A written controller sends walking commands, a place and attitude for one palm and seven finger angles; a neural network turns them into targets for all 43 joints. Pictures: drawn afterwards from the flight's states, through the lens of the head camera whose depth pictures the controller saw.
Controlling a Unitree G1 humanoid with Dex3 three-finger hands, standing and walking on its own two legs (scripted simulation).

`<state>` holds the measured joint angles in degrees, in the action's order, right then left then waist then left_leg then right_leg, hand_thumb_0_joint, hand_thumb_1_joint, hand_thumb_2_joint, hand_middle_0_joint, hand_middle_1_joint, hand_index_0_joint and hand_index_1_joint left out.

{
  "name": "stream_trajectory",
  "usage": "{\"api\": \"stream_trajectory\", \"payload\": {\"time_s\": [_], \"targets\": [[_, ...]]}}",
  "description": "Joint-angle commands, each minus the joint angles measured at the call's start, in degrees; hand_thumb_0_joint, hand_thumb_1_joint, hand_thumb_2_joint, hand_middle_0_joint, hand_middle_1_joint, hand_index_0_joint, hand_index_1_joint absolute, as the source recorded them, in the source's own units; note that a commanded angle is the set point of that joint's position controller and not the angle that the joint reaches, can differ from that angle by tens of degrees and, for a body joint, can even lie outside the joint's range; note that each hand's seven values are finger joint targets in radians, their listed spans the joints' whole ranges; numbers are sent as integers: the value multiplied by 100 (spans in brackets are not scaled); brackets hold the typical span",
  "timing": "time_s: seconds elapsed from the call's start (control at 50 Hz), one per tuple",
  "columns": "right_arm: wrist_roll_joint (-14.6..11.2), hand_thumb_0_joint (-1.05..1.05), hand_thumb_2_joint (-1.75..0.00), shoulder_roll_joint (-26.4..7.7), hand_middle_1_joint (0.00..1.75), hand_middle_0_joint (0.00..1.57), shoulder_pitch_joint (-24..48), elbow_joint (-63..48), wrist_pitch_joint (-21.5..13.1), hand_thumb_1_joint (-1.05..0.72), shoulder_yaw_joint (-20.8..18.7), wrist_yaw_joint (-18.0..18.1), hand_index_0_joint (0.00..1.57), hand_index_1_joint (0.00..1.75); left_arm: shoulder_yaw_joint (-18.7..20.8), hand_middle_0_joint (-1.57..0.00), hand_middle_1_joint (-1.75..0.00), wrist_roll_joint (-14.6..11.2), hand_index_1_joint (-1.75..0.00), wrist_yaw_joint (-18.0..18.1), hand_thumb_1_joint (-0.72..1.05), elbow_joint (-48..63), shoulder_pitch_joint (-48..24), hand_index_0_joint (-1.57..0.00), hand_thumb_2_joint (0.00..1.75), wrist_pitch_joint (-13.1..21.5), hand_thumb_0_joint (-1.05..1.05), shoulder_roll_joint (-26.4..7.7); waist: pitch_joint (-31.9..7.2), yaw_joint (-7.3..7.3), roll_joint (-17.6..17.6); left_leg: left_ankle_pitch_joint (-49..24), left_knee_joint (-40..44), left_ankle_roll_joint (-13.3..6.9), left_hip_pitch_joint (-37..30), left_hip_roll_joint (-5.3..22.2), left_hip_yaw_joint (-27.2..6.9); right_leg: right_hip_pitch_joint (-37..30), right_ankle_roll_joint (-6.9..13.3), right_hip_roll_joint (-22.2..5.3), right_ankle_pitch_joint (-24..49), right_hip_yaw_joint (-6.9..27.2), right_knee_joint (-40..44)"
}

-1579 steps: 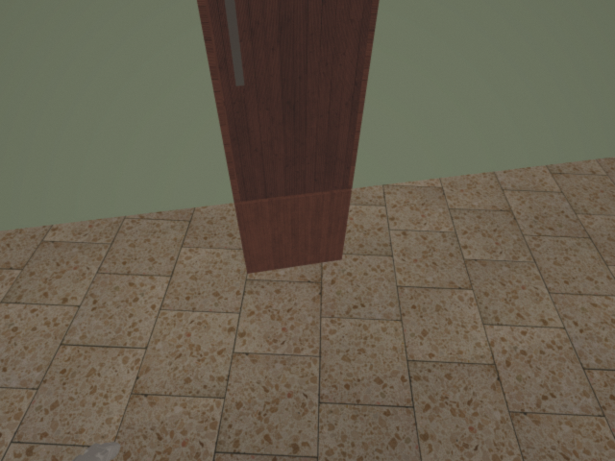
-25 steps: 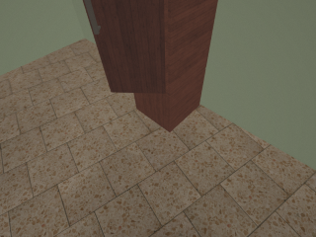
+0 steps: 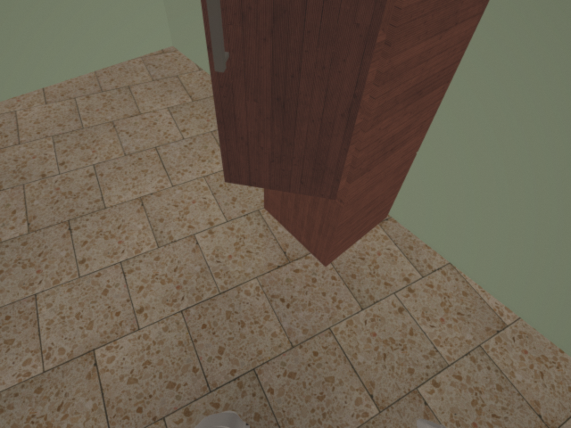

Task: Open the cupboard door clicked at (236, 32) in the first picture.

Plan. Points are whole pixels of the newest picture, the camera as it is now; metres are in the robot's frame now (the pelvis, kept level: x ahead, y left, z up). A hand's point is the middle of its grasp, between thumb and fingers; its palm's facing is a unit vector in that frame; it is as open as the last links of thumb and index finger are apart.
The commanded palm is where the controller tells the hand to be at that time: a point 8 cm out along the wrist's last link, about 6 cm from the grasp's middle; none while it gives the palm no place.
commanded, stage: take the last steps up to it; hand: left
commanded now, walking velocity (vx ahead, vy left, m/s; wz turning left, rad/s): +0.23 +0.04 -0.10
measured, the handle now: (219, 22) +0.77 +0.21 +0.16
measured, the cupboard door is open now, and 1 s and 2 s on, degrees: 39 39 39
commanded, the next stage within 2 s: come to a stop and stand still in 0.20 s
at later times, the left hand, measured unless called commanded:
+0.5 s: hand (196, 345) +0.25 +0.18 -0.15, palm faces -0.09 -0.97 -0.21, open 7.4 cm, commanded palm none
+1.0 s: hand (154, 384) +0.19 +0.23 -0.16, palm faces -0.07 -0.97 -0.22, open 7.4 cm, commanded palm none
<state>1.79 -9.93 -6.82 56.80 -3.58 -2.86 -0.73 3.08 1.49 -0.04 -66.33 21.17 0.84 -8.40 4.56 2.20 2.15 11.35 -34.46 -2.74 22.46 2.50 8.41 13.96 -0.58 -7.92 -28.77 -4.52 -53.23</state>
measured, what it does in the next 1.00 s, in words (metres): walks ahead: right foot, then left foot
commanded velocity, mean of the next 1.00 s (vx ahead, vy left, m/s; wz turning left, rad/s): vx -0.04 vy -0.02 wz -0.02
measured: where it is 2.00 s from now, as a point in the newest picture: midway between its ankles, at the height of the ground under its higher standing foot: outside the picture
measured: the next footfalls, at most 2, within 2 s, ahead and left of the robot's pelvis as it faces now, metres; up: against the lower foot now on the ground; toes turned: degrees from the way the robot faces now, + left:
right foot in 0.34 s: +0.20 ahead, -0.10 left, +0.00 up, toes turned -11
left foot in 0.62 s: +0.22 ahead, +0.14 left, +0.00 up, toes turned -2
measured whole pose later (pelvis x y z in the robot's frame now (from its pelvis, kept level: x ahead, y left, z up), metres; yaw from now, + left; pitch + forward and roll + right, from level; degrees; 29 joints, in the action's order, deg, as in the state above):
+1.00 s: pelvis +0.13 +0.04 +0.02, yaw -5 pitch +2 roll -1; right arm 1.6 -9.9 -9.7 58.3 0.6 -2.8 1.7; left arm 3.1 1.1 0.5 -59.8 12.2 -3.1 -11.5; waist 2.8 -1.0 -0.8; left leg 10.0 -26.8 -1.2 18.4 3.4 5.4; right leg 13.8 -1.0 -1.8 -24.1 -2.4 -37.8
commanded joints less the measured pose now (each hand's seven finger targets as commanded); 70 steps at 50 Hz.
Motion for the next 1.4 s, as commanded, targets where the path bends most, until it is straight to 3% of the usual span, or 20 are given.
{"api": "stream_trajectory", "payload": {"time_s": [0.0,0.08,0.22,0.28,0.32,0.34,0.38,0.44,0.56,0.6,0.64,0.72,0.88,0.96,1.02,1.04,1.08,1.14,1.22,1.38], "targets": [[-2,0,-90,-753,30,20,-1187,93,45,-90,-136,183,20,30,99,-20,-30,13,-30,-48,90,702,-497,-20,90,178,0,-311,-289,-400,-1034,988,2362,-586,-1284,1766,-1898,2170,193,-83,686,325,-1940],[0,0,-90,-514,30,20,-1196,140,-67,-90,-98,197,20,30,64,-20,-30,24,-30,-56,90,683,-287,-20,90,52,0,-66,-379,-176,-658,-457,2447,-628,-1214,1475,-954,1730,61,-43,1107,197,-844],[24,0,-90,-644,30,20,-1381,339,17,-90,-48,163,20,30,17,-20,-30,12,-30,-50,90,967,-879,-20,90,60,0,-191,-249,-204,-545,-938,2164,-713,-1291,1435,-697,854,90,243,1307,-58,1215],[-1,0,-90,-596,30,20,-1369,464,71,-90,-7,170,20,30,24,-20,-30,20,-30,-30,90,883,-671,-20,90,95,0,-301,-234,-43,-406,-778,1498,-372,-1086,1101,-445,-87,136,464,1696,-265,2179],[-85,0,-90,-283,30,20,-1426,466,40,-90,86,185,20,30,82,-20,-30,14,-30,85,90,602,87,-20,90,225,0,-822,-623,179,610,-625,66,209,-64,313,23,-1706,544,-561,4535,1133,2683],[-135,0,-90,-293,30,20,-1539,463,118,-90,105,187,20,30,77,-20,-30,-66,-30,130,90,506,214,-20,90,225,0,-1166,-683,54,832,1413,-601,482,96,-87,49,-1783,1163,-1490,6024,1690,2980],[-195,0,-90,-217,30,20,-1293,471,288,-90,100,248,20,30,34,-20,-30,-66,-30,243,90,589,-228,-20,90,236,0,-1077,-933,20,1387,2398,-1380,508,35,58,-619,-1499,1453,-1523,7773,1588,2878],[-223,0,-90,-126,30,20,-1301,587,472,-90,67,266,20,30,85,-20,-30,-57,-30,308,90,775,-822,-20,90,74,0,-1068,-917,-194,510,1902,-1102,535,-104,-13,-603,-1345,1197,-1134,7271,808,2790],[-123,0,-90,-183,30,20,-1434,525,575,-90,-66,234,20,30,172,-20,-30,-82,-30,277,90,923,-1150,-20,90,-124,0,-1018,-676,-368,504,-48,583,542,-904,-18,-390,-465,664,-634,5081,407,2365],[-57,0,-90,-717,30,20,-1430,348,474,-90,-151,245,20,30,104,-20,-30,-117,-30,242,90,1079,-908,-20,90,-210,0,-641,-915,-284,-1156,-3125,1094,-151,-1459,1364,-1804,391,28,225,2059,-103,1515],[-11,0,-90,-975,30,20,-1267,202,441,-90,-192,341,20,30,84,-20,-30,-112,-30,265,90,1173,-1116,-20,90,-340,0,-569,-666,-436,-1735,-3296,1570,-943,-870,1959,-2314,694,5,695,-762,423,-430],[9,0,-90,-823,30,20,-755,-49,388,-90,-121,406,20,30,130,-20,-30,-86,-30,189,90,981,-896,-20,90,-334,0,-518,-593,-230,-815,-2868,1419,-813,-1193,1571,-1728,1118,-59,635,-14,701,-886],[9,0,-90,-1151,30,20,-952,45,414,-90,-260,353,20,30,73,-20,-30,-37,-30,46,90,1089,-932,-20,90,-360,0,-522,-846,-509,-1141,-1206,1707,-646,-1655,1631,-1716,785,-99,565,13,334,661],[-32,0,-90,-1086,30,20,-784,94,425,-90,-260,283,20,30,26,-20,-30,-49,-30,42,90,818,-398,-20,90,-244,0,-437,-807,-304,-996,118,1652,-283,-961,1222,-1463,-419,-5,688,1062,7,2597],[-106,0,-90,-308,30,20,-633,56,442,-90,-48,153,20,30,12,-20,-30,-30,-30,129,90,679,-306,-20,90,-73,0,-1014,-270,-277,587,1019,718,463,-295,38,-499,-262,567,-736,82,1550,4349],[-70,0,-90,-292,30,20,-575,40,443,-90,-5,82,20,30,-36,-20,-30,-35,-30,124,90,732,-512,-20,90,-70,0,-1118,-138,-319,338,897,559,430,-718,-104,-540,364,631,-842,-285,1589,4400],[-17,0,-90,-391,30,20,-663,244,397,-90,22,86,20,30,-110,-20,-30,-70,-30,148,90,562,-572,-20,90,115,0,-875,164,-296,1243,399,414,415,-487,-28,-632,22,611,-554,1562,1444,4215],[-57,0,-90,-429,30,20,-1095,564,314,-90,55,126,20,30,-117,-20,-30,-105,-30,155,90,479,-527,-20,90,163,0,-828,-138,-354,536,-415,833,422,-1001,12,-634,-320,468,-400,2851,954,3581],[-88,0,-90,-437,30,20,-1138,685,352,-90,60,186,20,30,-74,-20,-30,-113,-30,209,90,390,-371,-20,90,35,0,-748,88,-264,-126,-785,938,373,-1137,139,-749,-177,357,-232,2216,791,3475],[-109,0,-90,-425,30,20,-1271,732,362,-90,48,274,20,30,-106,-20,-30,-110,-30,256,90,312,-223,-20,90,-58,0,-531,-134,-224,-126,-1132,1073,215,-1249,306,-989,-353,221,26,2030,560,3245]]}}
